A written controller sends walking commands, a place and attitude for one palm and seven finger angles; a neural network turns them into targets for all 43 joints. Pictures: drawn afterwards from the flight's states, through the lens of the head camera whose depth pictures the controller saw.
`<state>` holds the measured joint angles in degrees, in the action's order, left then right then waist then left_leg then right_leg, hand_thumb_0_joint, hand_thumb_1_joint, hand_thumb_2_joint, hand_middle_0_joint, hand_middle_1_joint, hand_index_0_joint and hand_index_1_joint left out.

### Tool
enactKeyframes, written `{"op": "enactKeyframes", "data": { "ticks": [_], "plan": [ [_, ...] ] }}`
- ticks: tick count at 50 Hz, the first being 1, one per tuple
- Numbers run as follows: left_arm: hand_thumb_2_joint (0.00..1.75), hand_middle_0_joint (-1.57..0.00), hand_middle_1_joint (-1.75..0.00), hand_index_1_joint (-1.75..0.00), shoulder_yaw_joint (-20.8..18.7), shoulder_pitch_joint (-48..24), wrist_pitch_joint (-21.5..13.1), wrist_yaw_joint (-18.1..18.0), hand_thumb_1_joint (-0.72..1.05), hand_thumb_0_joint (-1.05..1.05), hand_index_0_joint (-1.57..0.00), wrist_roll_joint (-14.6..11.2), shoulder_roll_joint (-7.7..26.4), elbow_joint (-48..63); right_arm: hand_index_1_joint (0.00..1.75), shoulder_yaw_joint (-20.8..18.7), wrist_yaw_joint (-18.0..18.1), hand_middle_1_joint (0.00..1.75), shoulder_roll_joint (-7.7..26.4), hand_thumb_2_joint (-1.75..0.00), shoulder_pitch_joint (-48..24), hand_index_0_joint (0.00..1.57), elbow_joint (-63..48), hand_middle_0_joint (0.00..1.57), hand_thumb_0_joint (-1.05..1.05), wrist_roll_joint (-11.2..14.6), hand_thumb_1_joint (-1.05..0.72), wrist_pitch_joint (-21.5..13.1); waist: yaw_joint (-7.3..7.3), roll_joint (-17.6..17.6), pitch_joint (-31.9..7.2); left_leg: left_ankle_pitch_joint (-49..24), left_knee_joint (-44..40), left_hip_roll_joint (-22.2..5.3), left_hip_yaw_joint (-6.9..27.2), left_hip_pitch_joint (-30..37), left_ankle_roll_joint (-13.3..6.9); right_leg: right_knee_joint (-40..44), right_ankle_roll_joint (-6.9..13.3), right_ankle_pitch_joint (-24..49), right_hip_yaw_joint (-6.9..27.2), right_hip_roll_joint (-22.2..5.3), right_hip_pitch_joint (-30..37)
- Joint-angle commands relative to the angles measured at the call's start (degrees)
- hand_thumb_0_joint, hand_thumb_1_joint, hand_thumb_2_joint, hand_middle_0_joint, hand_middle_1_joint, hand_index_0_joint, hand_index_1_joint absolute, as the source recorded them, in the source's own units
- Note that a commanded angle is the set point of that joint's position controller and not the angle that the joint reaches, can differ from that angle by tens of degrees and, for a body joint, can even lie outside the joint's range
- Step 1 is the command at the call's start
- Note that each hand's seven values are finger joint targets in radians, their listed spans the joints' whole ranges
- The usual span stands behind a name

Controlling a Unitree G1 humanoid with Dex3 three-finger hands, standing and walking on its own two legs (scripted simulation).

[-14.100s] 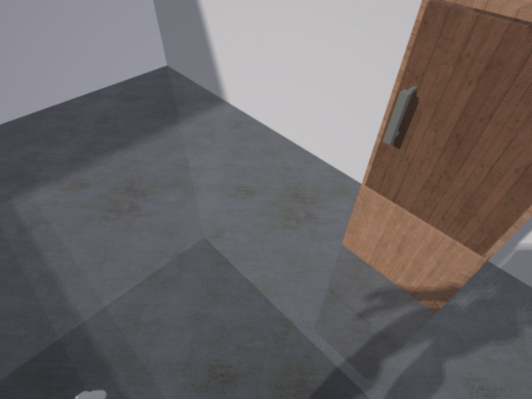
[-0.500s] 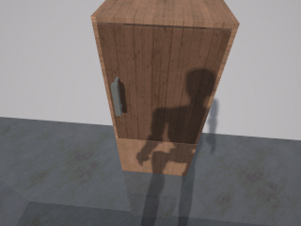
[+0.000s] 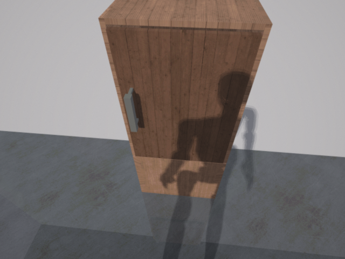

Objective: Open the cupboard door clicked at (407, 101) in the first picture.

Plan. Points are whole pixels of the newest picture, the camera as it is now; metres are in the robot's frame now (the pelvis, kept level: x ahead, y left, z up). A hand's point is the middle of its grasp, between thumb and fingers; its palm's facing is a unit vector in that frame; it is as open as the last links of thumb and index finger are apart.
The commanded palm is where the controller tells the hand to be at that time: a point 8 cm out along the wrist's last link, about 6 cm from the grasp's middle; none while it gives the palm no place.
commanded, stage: come to a stop and stand still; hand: left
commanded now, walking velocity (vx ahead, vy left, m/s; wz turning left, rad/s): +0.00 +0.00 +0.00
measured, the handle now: (132, 110) +0.59 +0.17 -0.02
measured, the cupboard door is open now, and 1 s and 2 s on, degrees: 0 0 0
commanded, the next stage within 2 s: look again from close up in 0.20 s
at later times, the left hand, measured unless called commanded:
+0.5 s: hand out of the picture +0.06 +0.18 -0.17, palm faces +0.00 -0.98 -0.22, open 7.4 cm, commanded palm none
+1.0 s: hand out of the picture +0.07 +0.18 -0.15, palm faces +0.13 -0.97 -0.19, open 7.4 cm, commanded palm +0.12 +0.24 -0.07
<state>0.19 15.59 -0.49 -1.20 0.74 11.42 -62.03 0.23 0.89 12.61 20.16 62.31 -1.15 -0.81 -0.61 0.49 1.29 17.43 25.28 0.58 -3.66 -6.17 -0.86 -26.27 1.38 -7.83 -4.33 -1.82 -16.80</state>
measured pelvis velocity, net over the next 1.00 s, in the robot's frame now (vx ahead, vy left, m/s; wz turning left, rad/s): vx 0.02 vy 0.00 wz -0.01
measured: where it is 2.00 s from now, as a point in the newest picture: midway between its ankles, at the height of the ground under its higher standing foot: outside the picture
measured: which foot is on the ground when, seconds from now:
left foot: down 0.00-1.00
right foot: down 0.00-1.00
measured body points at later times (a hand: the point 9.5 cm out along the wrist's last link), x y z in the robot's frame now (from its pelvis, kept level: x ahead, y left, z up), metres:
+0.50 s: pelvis +0.01 -0.01 +0.00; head +0.02 -0.01 +0.45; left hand +0.06 +0.23 -0.15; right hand +0.02 -0.24 -0.16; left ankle -0.04 +0.11 -0.74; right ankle +0.07 -0.11 -0.74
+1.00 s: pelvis +0.02 +0.00 +0.00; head +0.04 +0.00 +0.45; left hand +0.07 +0.23 -0.14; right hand +0.03 -0.23 -0.15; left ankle -0.04 +0.11 -0.74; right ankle +0.07 -0.11 -0.74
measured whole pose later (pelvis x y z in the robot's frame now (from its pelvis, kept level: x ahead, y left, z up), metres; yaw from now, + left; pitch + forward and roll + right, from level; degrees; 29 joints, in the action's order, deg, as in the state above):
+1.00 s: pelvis +0.02 +0.00 +0.00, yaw +0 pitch -1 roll +0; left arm -1.2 20.4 2.5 -2.3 -3.9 9.6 -44.5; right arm 1.2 2.6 10.2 18.5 59.6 0.5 -4.2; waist 0.5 -0.2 2.7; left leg 19.0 24.5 -0.3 -3.8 -4.1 -0.5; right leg -25.9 1.3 -9.3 -4.3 -0.8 -15.2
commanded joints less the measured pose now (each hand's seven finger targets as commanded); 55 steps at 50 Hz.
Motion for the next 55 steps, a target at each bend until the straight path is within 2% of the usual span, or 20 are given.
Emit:
{"op": "enactKeyframes", "data": {
  "ticks": [1, 6, 10, 12, 18, 21, 24, 26, 29, 44, 46, 47, 48, 49, 50, 51, 52, 53, 54, 55],
  "plan": [
    [0.9, -0.2, -0.3, -0.3, -1.5, -0.6, -1.6, -0.5, 0.9, 0.0, -0.2, -0.4, 7.7, 2.3, 0.3, -1.0, 0.5, 0.3, 5.5, -0.9, 1.6, 0.2, -1.2, 0.2, 0.0, 0.3, -0.9, -1.4, 0.42, -0.6, 2.5, -2.3, -7.6, -6.4, 6.0, -10.5, -1.1, 4.6, 2.1, -1.0, 9.0, -6.1, 8.7],
    [0.9, -0.2, -0.3, -0.3, -1.4, -1.3, -1.6, -0.7, 0.9, 0.0, -0.2, -0.4, 6.9, 1.8, 0.3, -1.0, 0.7, 0.3, 4.7, -0.9, 1.6, 0.2, -0.1, 0.2, 0.0, 0.3, -0.9, -1.4, 0.49, -0.9, 2.4, -4.5, -7.8, -6.7, 5.7, -9.8, -0.8, 3.8, 2.1, 3.7, 8.2, -6.2, 10.0],
    [0.9, -0.2, -0.3, -0.3, -1.5, -1.8, -1.6, -0.8, 0.9, 0.0, -0.2, -0.3, 6.6, 1.8, 0.3, -1.1, 0.8, 0.3, 3.9, -0.9, 1.6, 0.2, 0.4, 0.2, 0.0, 0.3, -0.9, -1.3, 0.51, -0.3, 1.9, -4.5, -7.8, -6.7, 5.3, -9.0, -0.6, 4.1, 2.1, 4.2, 8.3, -6.2, 10.3],
    [0.9, -0.2, -0.3, -0.3, -1.5, -2.0, -1.5, -0.8, 0.9, 0.0, -0.2, -0.3, 6.5, 2.0, 0.3, -1.1, 0.8, 0.3, 4.0, -0.9, 1.3, 0.2, 0.4, 0.2, 0.0, 0.3, -0.9, -1.2, 0.38, -1.5, 2.3, -3.7, -7.6, -6.6, 5.2, -9.1, -0.5, 4.6, 2.0, 3.2, 8.7, -6.2, 9.9],
    [0.9, -0.2, -0.3, -0.3, -1.6, -2.3, -1.5, -0.8, 0.9, 0.0, -0.2, -0.3, 6.5, 2.2, 0.3, -1.2, 0.8, 0.3, 4.0, -0.9, 0.7, 0.2, 0.6, 0.2, 0.0, 0.2, -0.9, -1.1, 0.25, -1.8, 2.4, -3.2, -7.7, -6.7, 5.1, -8.1, -0.5, 5.4, 1.9, 1.8, 8.9, -5.9, 9.2],
    [0.9, -0.2, -0.3, -0.3, -1.6, -2.3, -1.5, -0.8, 0.9, 0.0, -0.2, -0.2, 6.2, 2.4, 0.3, -1.2, 0.9, 0.3, 4.1, -0.9, 0.3, 0.2, 0.6, 0.2, 0.0, 0.3, -0.9, -1.2, 0.22, -0.9, 2.2, -4.5, -8.0, -7.0, 5.3, -7.6, -0.6, 5.1, 1.8, 3.3, 8.6, -5.6, 9.4],
    [0.9, -0.2, -0.3, -0.3, -1.5, -1.8, -1.6, -0.7, 0.9, 0.0, -0.2, -0.2, 6.4, 2.0, 0.3, -1.3, 0.8, 0.3, 4.3, -0.9, -0.1, 0.2, 0.5, 0.2, 0.0, 0.3, -0.9, -1.2, 0.28, -1.8, 1.9, -4.0, -7.8, -6.7, 5.1, -7.3, -0.6, 5.6, 1.8, 3.0, 8.8, -5.9, 9.6],
    [0.9, -0.2, -0.3, -0.3, -1.5, -1.8, -1.5, -0.7, 0.9, 0.0, -0.2, -0.2, 6.2, 2.0, 0.3, -1.2, 0.9, 0.3, 4.3, -0.9, -0.2, 0.2, 0.7, 0.2, 0.0, 0.3, -0.9, -1.2, 0.29, -0.1, 2.2, -5.0, -8.2, -7.0, 5.3, -7.3, -0.6, 5.2, 1.7, 4.1, 8.3, -5.6, 9.6],
    [0.9, -0.2, -0.3, -0.3, -1.5, -1.3, -1.5, -0.7, 0.9, 0.0, -0.2, -0.2, 6.3, 1.6, 0.3, -1.2, 0.9, 0.3, 4.4, -0.9, -0.6, 0.2, 0.8, 0.2, 0.0, 0.3, -0.9, -1.1, 0.37, -1.0, 2.1, -3.9, -8.1, -6.9, 5.0, -7.0, -0.5, 5.9, 1.7, 3.1, 8.6, -5.9, 9.7],
    [0.9, -0.2, -0.3, -0.3, -1.1, 0.2, -1.3, -0.6, 0.9, 0.0, -0.2, -0.3, 5.6, 0.6, 0.3, -0.9, 0.9, 0.3, 4.0, -0.9, -0.2, 0.2, 1.7, 0.2, 0.0, 0.4, -0.9, -1.1, 0.69, -0.5, 2.5, -4.1, -8.6, -7.1, 5.2, -7.2, -0.7, 5.7, 1.5, 3.4, 8.1, -5.5, 10.2],
    [0.9, -0.2, -0.3, -0.3, -1.1, 0.2, -1.3, -0.7, 0.9, 0.0, -0.2, -0.3, 5.4, 0.6, 0.3, -0.8, 1.0, 0.3, 3.9, -0.9, 0.3, 0.2, 1.9, 0.2, 0.0, 0.4, -0.9, -1.3, 0.62, -0.8, 1.6, -6.1, -8.6, -7.4, 5.3, -6.7, -0.7, 4.7, 1.5, 5.8, 7.6, -5.3, 10.8],
    [0.9, -0.2, -0.3, -0.3, -1.0, 8.5, -1.8, -3.2, 0.9, 0.0, -0.2, -0.1, 4.9, -2.4, 0.3, -1.2, 0.7, 0.3, 3.6, -0.9, -6.3, 0.2, -2.2, 0.2, 0.0, 0.9, -0.9, -1.9, 3.61, 1.9, -0.2, -11.3, 2.2, -8.0, 0.8, -6.0, 0.6, -0.7, 0.6, 30.4, 8.8, -8.3, 9.7],
    [0.89, -0.2, -0.32, -0.32, -9.6, -37.5, -14.5, -1.8, 0.88, 0.0, -0.2, -12.7, 19.3, 84.4, 0.3, -1.7, 3.3, 0.3, 12.5, -0.9, -6.1, 0.2, -23.4, 0.2, 0.0, 3.9, -0.9, -10.7, -3.53, 13.0, -25.6, -16.2, -5.6, -0.2, 4.6, 1.5, 0.9, -0.8, 0.7, 15.9, 7.3, -2.2, 18.3],
    [0.88, -0.2, -0.33, -0.33, -9.7, -12.6, -11.0, -4.3, 0.85, 0.0, -0.2, -7.9, 15.4, 70.9, 0.3, -1.1, 5.2, 0.3, 8.6, -0.9, -11.7, 0.2, -21.2, 0.2, 0.0, 3.2, -0.9, -15.4, 1.57, 18.1, -21.8, -22.3, -5.4, -0.7, 2.5, -0.6, 1.3, -2.9, 3.1, 5.9, 5.2, 0.2, 16.2],
    [0.87, -0.21, -0.34, -0.34, -4.9, 3.3, -4.0, -5.5, 0.83, 0.0, -0.21, -10.1, 2.4, 58.9, 0.3, -2.3, 4.9, 0.3, 5.2, -0.9, -10.4, 0.2, -20.3, 0.2, 0.0, 3.8, -0.9, -16.8, -0.16, 11.7, -10.2, -18.1, -6.0, -1.8, 4.0, -6.8, 4.0, -2.1, 1.7, -1.6, 1.4, 0.7, 8.1],
    [0.86, -0.21, -0.36, -0.36, -3.9, 2.4, -4.3, -4.1, 0.81, 0.0, -0.21, -11.3, -1.0, 56.0, 0.3, -2.0, 4.4, 0.3, 6.5, -0.9, -8.6, 0.2, -19.1, 0.2, 0.0, 3.8, -0.9, -17.2, -1.17, 1.0, -0.9, -12.1, -4.5, -1.4, 4.5, -11.1, 3.0, -0.8, 0.3, -2.7, -0.8, 0.9, 2.7],
    [0.85, -0.21, -0.37, -0.37, -5.6, -2.2, -7.8, -2.4, 0.78, 0.0, -0.21, -12.1, 1.4, 56.4, 0.3, -2.8, 3.6, 0.3, 8.6, -0.9, -9.9, 0.2, -22.7, 0.2, 0.0, 3.1, -0.9, -18.4, -2.6, -6.4, 4.3, -6.1, -1.8, -1.1, 6.2, -15.8, 1.3, -0.3, -0.5, -6.5, -0.7, 0.4, -2.0],
    [0.84, -0.21, -0.39, -0.39, -9.3, 1.0, -11.7, -0.2, 0.76, 0.0, -0.21, -12.2, 3.5, 52.8, 0.3, -4.0, 2.9, 0.3, 9.4, -0.9, -8.3, 0.2, -23.8, 0.2, 0.0, 2.3, -0.9, -19.1, -1.94, -11.8, 2.0, -2.5, 1.4, -0.6, 5.7, -18.7, 0.7, -1.3, -0.7, -11.2, -0.8, 0.3, -4.6],
    [0.83, -0.21, -0.4, -0.4, -10.0, 9.6, -15.7, 2.7, 0.74, 0.0, -0.21, -12.8, 1.5, 48.7, 0.3, -4.5, 2.2, 0.3, 9.0, -0.9, -9.0, 0.2, -26.1, 0.2, 0.0, 1.9, -0.9, -19.7, 0.21, -14.5, 0.4, -0.3, 4.4, -0.4, 5.4, -22.7, 0.7, -4.2, -0.6, -14.3, -0.9, 0.2, -6.3],
    [0.82, -0.21, -0.42, -0.42, -11.3, 15.7, -19.7, 6.2, 0.71, 0.0, -0.21, -13.2, 1.4, 45.7, 0.3, -4.7, 0.8, 0.3, 8.9, -0.9, -9.6, 0.2, -28.7, 0.2, 0.0, 2.0, -0.9, -20.3, 2.79, -7.3, -1.2, -0.7, 7.1, 0.6, 4.2, -24.7, 1.6, -7.5, 0.2, -13.8, -0.2, -0.2, -6.4]
  ]
}}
